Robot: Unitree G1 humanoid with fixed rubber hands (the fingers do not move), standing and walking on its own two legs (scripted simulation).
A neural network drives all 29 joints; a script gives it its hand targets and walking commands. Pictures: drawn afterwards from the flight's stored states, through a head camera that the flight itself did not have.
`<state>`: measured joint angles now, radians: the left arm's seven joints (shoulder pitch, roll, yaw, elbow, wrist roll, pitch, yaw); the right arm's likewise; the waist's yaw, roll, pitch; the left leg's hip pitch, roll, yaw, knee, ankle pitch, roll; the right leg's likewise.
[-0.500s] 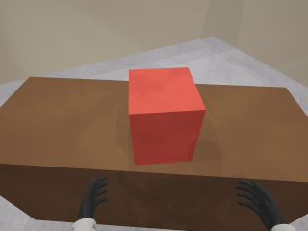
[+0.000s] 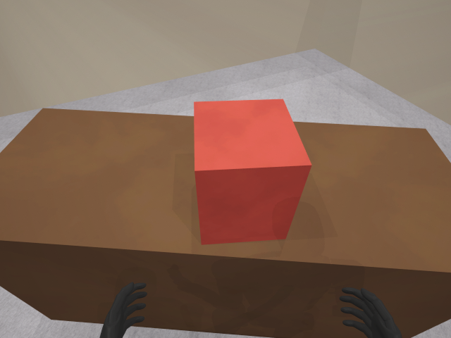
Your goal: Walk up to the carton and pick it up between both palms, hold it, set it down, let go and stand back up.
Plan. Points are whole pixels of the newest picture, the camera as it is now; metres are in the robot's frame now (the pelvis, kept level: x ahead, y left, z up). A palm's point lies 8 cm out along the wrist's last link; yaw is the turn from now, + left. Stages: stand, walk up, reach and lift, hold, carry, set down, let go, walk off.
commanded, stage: set down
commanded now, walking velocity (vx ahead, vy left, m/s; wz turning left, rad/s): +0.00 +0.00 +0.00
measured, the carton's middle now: (241, 173) +0.47 +0.00 +0.02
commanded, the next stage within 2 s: let go in 0.84 s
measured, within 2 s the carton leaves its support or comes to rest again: neither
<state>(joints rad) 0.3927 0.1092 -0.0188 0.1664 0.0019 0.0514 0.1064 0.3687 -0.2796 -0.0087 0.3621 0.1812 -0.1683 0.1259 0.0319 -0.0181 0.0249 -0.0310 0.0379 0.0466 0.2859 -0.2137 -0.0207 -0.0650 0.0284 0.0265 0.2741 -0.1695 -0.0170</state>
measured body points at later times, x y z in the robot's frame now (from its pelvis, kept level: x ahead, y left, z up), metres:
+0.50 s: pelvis -0.01 +0.00 +0.00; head -0.01 +0.01 +0.45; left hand +0.15 +0.22 -0.07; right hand +0.16 -0.23 -0.07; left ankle -0.04 +0.13 -0.75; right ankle -0.01 -0.11 -0.75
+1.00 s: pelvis +0.00 +0.01 -0.01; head +0.00 +0.02 +0.44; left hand +0.17 +0.24 -0.09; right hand +0.16 -0.22 -0.09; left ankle -0.04 +0.13 -0.75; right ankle -0.01 -0.11 -0.75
